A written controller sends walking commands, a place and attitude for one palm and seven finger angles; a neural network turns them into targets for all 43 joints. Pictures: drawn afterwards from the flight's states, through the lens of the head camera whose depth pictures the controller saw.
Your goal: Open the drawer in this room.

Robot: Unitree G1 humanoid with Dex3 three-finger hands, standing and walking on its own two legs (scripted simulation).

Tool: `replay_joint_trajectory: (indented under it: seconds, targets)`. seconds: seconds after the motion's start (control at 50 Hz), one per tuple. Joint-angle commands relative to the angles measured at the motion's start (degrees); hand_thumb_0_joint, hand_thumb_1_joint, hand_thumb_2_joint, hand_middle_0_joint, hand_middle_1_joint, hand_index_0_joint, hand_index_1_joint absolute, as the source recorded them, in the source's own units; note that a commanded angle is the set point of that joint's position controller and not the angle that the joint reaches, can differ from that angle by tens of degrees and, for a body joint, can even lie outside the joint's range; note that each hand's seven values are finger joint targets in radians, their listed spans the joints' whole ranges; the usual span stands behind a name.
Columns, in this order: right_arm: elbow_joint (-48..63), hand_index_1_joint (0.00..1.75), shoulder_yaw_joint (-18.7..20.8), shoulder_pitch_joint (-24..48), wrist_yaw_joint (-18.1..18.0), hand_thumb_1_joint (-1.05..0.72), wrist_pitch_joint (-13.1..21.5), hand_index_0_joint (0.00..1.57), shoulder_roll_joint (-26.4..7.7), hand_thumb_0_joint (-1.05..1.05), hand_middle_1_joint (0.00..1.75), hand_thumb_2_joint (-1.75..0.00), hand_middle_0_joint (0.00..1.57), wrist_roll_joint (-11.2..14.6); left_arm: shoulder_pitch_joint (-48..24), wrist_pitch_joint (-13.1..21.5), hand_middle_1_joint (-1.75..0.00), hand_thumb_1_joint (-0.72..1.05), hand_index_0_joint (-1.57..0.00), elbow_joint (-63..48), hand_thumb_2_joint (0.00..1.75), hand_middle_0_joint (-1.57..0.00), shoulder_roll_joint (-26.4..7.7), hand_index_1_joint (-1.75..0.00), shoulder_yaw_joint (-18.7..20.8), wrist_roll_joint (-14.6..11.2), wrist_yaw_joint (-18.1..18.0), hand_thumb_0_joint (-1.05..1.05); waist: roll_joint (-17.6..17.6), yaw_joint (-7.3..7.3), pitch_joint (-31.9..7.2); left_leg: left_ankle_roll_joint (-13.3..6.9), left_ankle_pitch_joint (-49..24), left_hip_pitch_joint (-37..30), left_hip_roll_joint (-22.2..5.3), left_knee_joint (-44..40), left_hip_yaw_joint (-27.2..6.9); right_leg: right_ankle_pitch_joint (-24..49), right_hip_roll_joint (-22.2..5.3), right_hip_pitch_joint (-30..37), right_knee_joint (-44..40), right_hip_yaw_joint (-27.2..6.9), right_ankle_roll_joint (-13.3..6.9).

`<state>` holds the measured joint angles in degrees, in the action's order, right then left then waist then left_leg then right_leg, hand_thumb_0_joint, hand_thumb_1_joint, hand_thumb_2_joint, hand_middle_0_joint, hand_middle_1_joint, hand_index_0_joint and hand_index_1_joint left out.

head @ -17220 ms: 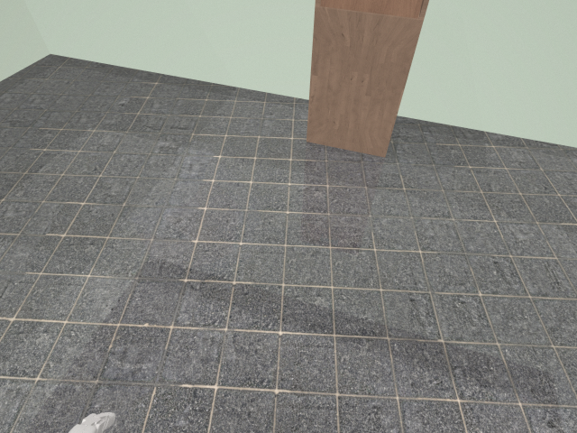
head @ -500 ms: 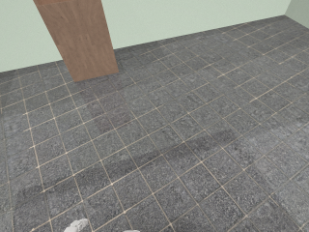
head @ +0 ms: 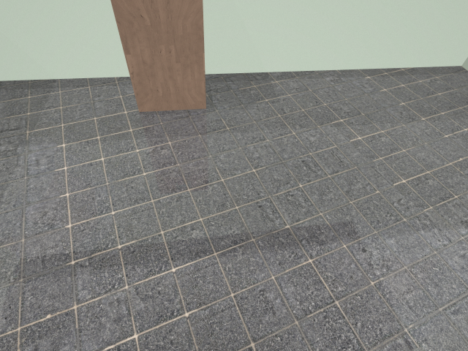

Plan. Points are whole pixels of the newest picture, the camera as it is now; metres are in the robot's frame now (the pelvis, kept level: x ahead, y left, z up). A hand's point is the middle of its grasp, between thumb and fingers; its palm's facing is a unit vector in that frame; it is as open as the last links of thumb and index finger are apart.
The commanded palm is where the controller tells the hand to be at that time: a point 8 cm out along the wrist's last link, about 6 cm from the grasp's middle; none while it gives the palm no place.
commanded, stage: turn or walk to find it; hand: left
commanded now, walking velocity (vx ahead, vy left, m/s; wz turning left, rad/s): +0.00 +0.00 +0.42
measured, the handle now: out of the picture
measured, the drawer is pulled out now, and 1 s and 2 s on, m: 0.00 0.00 0.00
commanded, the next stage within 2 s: stand and wait in 1.56 s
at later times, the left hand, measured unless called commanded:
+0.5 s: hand out of the picture -0.02 +0.24 -0.18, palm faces +0.21 -0.95 -0.23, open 7.4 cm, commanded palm none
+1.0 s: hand out of the picture -0.07 +0.17 -0.15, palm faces +0.41 -0.87 -0.27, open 7.4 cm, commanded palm none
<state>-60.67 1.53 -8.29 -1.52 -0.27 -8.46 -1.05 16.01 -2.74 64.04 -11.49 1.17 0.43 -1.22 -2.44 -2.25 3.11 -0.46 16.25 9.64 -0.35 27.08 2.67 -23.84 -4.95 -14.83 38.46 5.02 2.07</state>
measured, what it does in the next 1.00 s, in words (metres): steps on the spot, turning left: right foot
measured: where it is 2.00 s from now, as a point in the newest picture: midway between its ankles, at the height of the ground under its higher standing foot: outside the picture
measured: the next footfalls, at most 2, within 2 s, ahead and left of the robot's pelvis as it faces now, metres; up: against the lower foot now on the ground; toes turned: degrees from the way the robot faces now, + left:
right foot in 0.76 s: +0.00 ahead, -0.12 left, +0.00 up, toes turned +15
left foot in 1.20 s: -0.11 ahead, +0.11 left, +0.00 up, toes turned +34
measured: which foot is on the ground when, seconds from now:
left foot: down 0.00-0.76, up 0.78-1.00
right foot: down 0.00-0.36, up 0.38-0.74, down 0.76-1.00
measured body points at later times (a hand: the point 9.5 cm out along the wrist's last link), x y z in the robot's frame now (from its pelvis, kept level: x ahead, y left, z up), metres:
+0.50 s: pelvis -0.04 +0.03 +0.00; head -0.01 +0.05 +0.44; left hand -0.03 +0.29 -0.16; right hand +0.06 -0.21 -0.15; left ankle -0.03 +0.12 -0.74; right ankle -0.05 -0.12 -0.67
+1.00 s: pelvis -0.05 -0.03 +0.00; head -0.01 -0.05 +0.45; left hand -0.09 +0.21 -0.13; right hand +0.09 -0.25 -0.16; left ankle -0.14 +0.10 -0.65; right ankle -0.04 -0.13 -0.74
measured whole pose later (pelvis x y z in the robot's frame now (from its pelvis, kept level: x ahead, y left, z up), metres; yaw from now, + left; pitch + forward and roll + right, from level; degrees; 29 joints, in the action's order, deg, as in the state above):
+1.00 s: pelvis -0.05 -0.03 +0.00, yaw +24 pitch +0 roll +2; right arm -56.3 5.4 -11.5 1.0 -4.3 -14.8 -1.5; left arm 12.7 -0.4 53.9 -8.9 1.4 1.0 -1.3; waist 2.3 1.3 4.3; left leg 3.6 21.9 28.6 -0.2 64.6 -2.2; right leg -17.8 -4.6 -11.3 29.1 8.9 -1.3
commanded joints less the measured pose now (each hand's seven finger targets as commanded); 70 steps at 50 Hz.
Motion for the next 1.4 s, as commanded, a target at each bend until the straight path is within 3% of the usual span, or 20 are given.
replay_joint_trajectory:
  seconds: [0.0,0.06,0.12,0.16,0.26,0.3,0.34,0.36,0.48,0.6,0.7,0.72,0.74,0.76,0.86,1.1,1.16,1.18,1.2,1.38]
  targets:
    - [1.60,0.30,1.99,-0.69,-0.51,-0.90,0.56,0.20,-10.79,0.00,0.30,-0.90,0.20,0.33,2.67,2.11,-0.30,0.90,-0.20,-2.24,0.90,-0.20,-2.67,-0.30,0.66,0.17,0.08,0.00,9.98,0.82,-3.18,-6.51,-28.26,-2.43,-11.76,-5.68,-10.86,4.58,0.21,0.09,-6.60,-0.03,0.93]
    - [2.43,0.30,2.20,-0.93,0.06,-0.90,0.33,0.20,-9.38,0.00,0.30,-0.90,0.20,0.88,3.88,2.94,-0.30,0.90,-0.20,-2.26,0.90,-0.20,-5.81,-0.30,1.38,0.51,-0.48,0.00,3.76,0.88,-4.17,-2.34,-20.13,3.88,-7.02,0.51,-7.99,21.65,-4.28,7.90,-14.31,-3.21,-0.25]
    - [5.00,0.30,2.19,1.62,0.56,-0.90,-0.82,0.20,-7.38,0.00,0.30,-0.90,0.20,0.49,4.30,3.25,-0.30,0.90,-0.20,-3.77,0.90,-0.20,-9.78,-0.30,2.95,0.80,-0.70,0.00,-14.24,-0.75,-0.97,1.50,8.94,13.07,0.09,15.89,-1.31,27.66,-16.95,7.40,-20.13,-13.08,-9.68]
    - [6.12,0.30,2.64,3.04,0.84,-0.90,-1.34,0.20,-7.31,0.00,0.30,-0.90,0.20,0.58,2.70,2.88,-0.30,0.90,-0.20,-4.91,0.90,-0.20,-9.27,-0.30,3.08,1.33,-0.97,0.00,-9.14,-0.41,0.91,1.35,14.45,15.32,-0.92,26.49,-2.73,30.69,-18.90,4.22,-19.69,-11.67,-12.27]
    - [6.26,0.30,2.45,-0.46,1.83,-0.90,-1.20,0.20,-6.04,0.00,0.30,-0.90,0.20,0.73,-1.59,2.61,-0.30,0.90,-0.20,-7.88,0.90,-0.20,-11.13,-0.30,4.03,1.47,-0.65,0.00,-8.38,1.61,-1.91,2.34,6.46,8.96,-0.95,12.40,1.69,29.76,-14.93,4.15,-12.66,-1.54,-7.70]
    - [5.83,0.30,2.79,-4.22,1.99,-0.90,-0.58,0.20,-8.18,0.00,0.30,-0.90,0.20,0.27,-2.26,1.87,-0.30,0.90,-0.20,-8.93,0.90,-0.20,-10.54,-0.30,4.09,0.66,-0.47,0.00,-0.79,3.61,-3.44,1.47,-5.03,-1.34,-2.56,0.13,-0.26,18.31,-12.29,-3.47,-5.05,1.78,-3.18]
    - [6.39,0.30,4.76,-8.84,1.62,-0.90,-0.12,0.20,-17.25,0.00,0.30,-0.90,0.20,-0.43,-4.48,1.27,-0.30,0.90,-0.20,-12.90,0.90,-0.20,-5.39,-0.30,3.07,0.23,-0.02,0.00,20.19,5.61,-3.69,-9.05,-16.93,-1.73,-21.26,-11.72,-26.90,-11.90,-1.00,-14.80,15.82,2.90,2.08]
    - [5.93,0.30,4.95,-9.19,1.05,-0.90,0.06,0.20,-17.59,0.00,0.30,-0.90,0.20,-0.43,-6.78,0.66,-0.30,0.90,-0.20,-13.27,0.90,-0.20,-5.71,-0.30,2.98,0.50,-0.42,0.00,18.39,5.90,-4.67,-10.71,-10.89,1.15,-21.95,-12.89,-29.39,-12.29,-1.81,-14.72,21.96,-2.14,1.29]
    - [7.62,0.30,3.44,-3.63,0.44,-0.90,0.51,0.20,-13.20,0.00,0.30,-0.90,0.20,-0.33,-5.89,1.11,-0.30,0.90,-0.20,-11.41,0.90,-0.20,-5.03,-0.30,3.01,0.50,0.64,0.00,9.08,2.68,-4.96,-9.02,-12.98,1.37,-13.35,-10.62,-17.46,-0.94,-0.59,-13.25,20.94,-3.89,1.55]
    - [7.39,0.30,4.25,-6.31,0.78,-0.90,-0.34,0.20,-14.08,0.00,0.30,-0.90,0.20,-0.58,-8.59,1.18,-0.30,0.90,-0.20,-13.71,0.90,-0.20,-4.37,-0.30,2.57,0.12,0.29,0.00,10.16,4.24,-6.26,-9.85,-15.63,-0.48,-13.20,-9.09,-21.32,-2.99,1.79,-9.46,9.44,-3.56,1.54]
    - [8.85,0.30,4.67,-3.53,1.33,-0.90,-1.06,0.20,-13.46,0.00,0.30,-0.90,0.20,-0.26,-1.53,1.81,-0.30,0.90,-0.20,-12.51,0.90,-0.20,-5.58,-0.30,2.85,-0.19,-0.11,0.00,9.61,0.97,-7.05,-6.03,-10.17,8.46,-8.41,-5.30,-20.88,8.15,3.41,6.49,-12.58,-1.72,0.52]
    - [9.39,0.30,4.56,-3.48,1.59,-0.90,-1.13,0.20,-11.44,0.00,0.30,-0.90,0.20,0.17,0.54,2.27,-0.30,0.90,-0.20,-12.26,0.90,-0.20,-7.76,-0.30,3.34,0.15,-0.39,0.00,4.58,0.19,-7.26,-3.10,-4.55,14.27,-4.88,-0.56,-17.79,9.44,-0.72,12.88,-19.21,-5.20,-0.66]
    - [10.64,0.30,4.01,-3.86,1.92,-0.90,-1.15,0.20,-7.86,0.00,0.30,-0.90,0.20,0.54,0.74,2.67,-0.30,0.90,-0.20,-12.67,0.90,-0.20,-12.48,-0.30,4.29,1.03,-0.84,0.00,-9.36,0.01,-5.74,0.95,6.20,25.55,2.31,10.82,-9.55,3.10,-14.19,16.76,-24.25,-19.75,-5.72]
    - [11.95,0.30,4.31,-1.70,1.90,-0.90,-1.54,0.20,-8.97,0.00,0.30,-0.90,0.20,0.07,-1.39,2.29,-0.30,0.90,-0.20,-14.53,0.90,-0.20,-14.88,-0.30,4.44,0.99,-0.88,0.00,-10.72,-0.42,-2.61,2.02,14.52,24.96,3.93,23.49,-6.46,5.60,-22.83,7.01,-26.66,-23.94,-10.49]
    - [7.71,0.30,4.55,-5.52,2.54,-0.90,-2.88,0.20,-8.98,0.00,0.30,-0.90,0.20,-0.25,-7.68,3.56,-0.30,0.90,-0.20,-15.76,0.90,-0.20,-7.71,-0.30,3.06,0.54,-0.74,0.00,-6.29,4.36,0.05,3.27,4.55,23.86,-0.01,42.75,-5.97,24.55,-12.24,3.03,-20.57,-7.21,-7.84]
    - [9.81,0.30,2.15,3.35,2.00,-0.90,-1.57,0.20,-8.20,0.00,0.30,-0.90,0.20,0.74,2.67,2.96,-0.30,0.90,-0.20,-10.75,0.90,-0.20,-12.93,-0.30,4.38,1.46,-0.49,0.00,-10.37,-0.31,-5.74,3.38,9.35,12.88,-0.17,12.81,1.34,44.60,-15.11,13.89,-11.73,-3.38,-9.45]
    - [8.57,0.30,2.69,-1.90,2.14,-0.90,-0.48,0.20,-11.55,0.00,0.30,-0.90,0.20,0.49,0.20,2.36,-0.30,0.90,-0.20,-10.88,0.90,-0.20,-12.04,-0.30,4.32,0.43,-0.21,0.00,-3.00,3.24,-8.17,1.57,-9.81,-4.09,-2.85,-5.74,-0.53,32.04,-11.78,3.88,-1.25,2.28,-3.20]
    - [8.74,0.30,4.12,-3.87,1.99,-0.90,-0.01,0.20,-17.47,0.00,0.30,-0.90,0.20,-0.08,1.79,1.97,-0.30,0.90,-0.20,-12.61,0.90,-0.20,-8.68,-0.30,3.93,0.09,0.11,0.00,13.38,3.97,-10.25,-4.26,-27.97,-14.56,-16.04,-5.44,-16.85,8.12,-4.92,-10.78,9.27,5.58,1.06]
    - [8.05,0.30,4.80,-6.91,1.67,-0.90,-0.57,0.20,-20.51,0.00,0.30,-0.90,0.20,0.31,-0.88,1.69,-0.30,0.90,-0.20,-14.31,0.90,-0.20,-6.63,-0.30,2.47,0.40,0.08,0.00,19.14,5.60,-9.51,-10.76,-43.25,-13.95,-23.73,-5.64,-22.62,-14.69,-2.21,-16.59,17.27,2.67,2.32]
    - [9.54,0.30,3.60,-1.19,0.85,-0.90,-0.09,0.20,-14.77,0.00,0.30,-0.90,0.20,0.07,-4.36,0.83,-0.30,0.90,-0.20,-12.28,0.90,-0.20,-7.26,-0.30,2.94,0.41,0.70,0.00,10.51,2.88,-3.89,-8.64,-26.92,-2.77,-12.66,-7.94,-13.79,0.39,-0.91,-14.32,21.06,-3.14,3.14]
